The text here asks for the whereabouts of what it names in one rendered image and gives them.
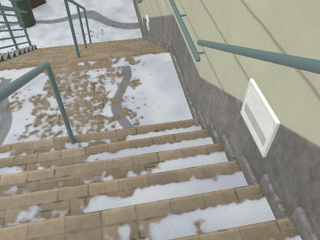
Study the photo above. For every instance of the stairs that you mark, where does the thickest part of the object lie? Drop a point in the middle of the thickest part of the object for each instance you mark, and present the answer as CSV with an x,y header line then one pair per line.
x,y
165,181
94,49

